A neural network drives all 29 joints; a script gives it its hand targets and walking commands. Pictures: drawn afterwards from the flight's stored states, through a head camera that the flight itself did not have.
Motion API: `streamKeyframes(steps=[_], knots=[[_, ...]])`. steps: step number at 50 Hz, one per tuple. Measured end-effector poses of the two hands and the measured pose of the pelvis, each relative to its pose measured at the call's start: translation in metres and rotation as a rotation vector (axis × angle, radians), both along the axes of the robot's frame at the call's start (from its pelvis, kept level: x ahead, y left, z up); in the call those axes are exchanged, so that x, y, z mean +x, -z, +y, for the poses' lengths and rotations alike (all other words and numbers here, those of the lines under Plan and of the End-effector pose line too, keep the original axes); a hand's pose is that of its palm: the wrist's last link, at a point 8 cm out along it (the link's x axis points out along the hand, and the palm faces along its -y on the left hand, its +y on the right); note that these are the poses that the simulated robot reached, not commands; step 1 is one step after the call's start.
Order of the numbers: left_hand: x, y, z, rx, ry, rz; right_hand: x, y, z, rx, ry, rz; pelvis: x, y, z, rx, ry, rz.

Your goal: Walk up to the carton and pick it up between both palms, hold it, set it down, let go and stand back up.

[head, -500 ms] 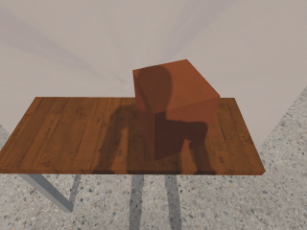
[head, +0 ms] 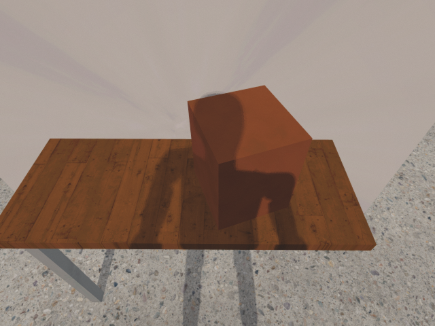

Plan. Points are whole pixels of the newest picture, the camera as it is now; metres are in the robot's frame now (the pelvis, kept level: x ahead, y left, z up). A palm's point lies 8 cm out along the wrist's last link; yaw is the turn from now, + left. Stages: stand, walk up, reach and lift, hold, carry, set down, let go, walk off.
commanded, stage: stand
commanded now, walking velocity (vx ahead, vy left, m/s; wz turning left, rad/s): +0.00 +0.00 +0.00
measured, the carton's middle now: (241, 158) +0.51 -0.03 -0.01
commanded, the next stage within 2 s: none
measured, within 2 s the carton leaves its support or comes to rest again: neither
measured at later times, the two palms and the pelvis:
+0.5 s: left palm out of the picture +0.03 +0.24 -0.13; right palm out of the picture +0.03 -0.24 -0.13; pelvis +0.01 +0.00 +0.00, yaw +0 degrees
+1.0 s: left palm out of the picture +0.02 +0.23 -0.13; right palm out of the picture +0.02 -0.24 -0.13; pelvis +0.01 +0.00 +0.00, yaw +0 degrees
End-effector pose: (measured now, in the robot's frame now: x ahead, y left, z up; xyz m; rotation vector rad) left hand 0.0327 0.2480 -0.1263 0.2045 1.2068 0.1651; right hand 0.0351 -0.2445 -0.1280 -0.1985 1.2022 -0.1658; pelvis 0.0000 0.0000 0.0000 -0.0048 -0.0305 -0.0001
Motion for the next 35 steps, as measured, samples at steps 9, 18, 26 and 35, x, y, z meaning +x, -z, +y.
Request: streamKeyframes(steps=[9,18,26,35], knots=[[-0.0015,0.0008,-0.0013,0.0,-0.005,0.016,-0.001,0.0008,0.0005,0.0,0.001,0.014,0.0018,-0.0008,-0.0003,0.0,0.001,0.0],[-0.0034,0.0014,-0.0034,-0.003,-0.011,0.031,-0.0023,0.0025,0.001,0.003,0.006,0.03,0.0038,-0.0015,-0.0006,0.0,0.0,0.0],[-0.0063,0.0028,-0.0057,-0.006,-0.019,0.05,-0.005,0.0035,0.0012,0.005,0.011,0.05,0.0058,-0.002,-0.0016,0.001,0.002,0.001],[-0.007,0.0038,-0.009,-0.01,-0.021,0.06,-0.0064,0.0045,0.0022,0.007,0.014,0.065,0.0073,-0.0026,-0.0025,0.0,0.001,0.0]])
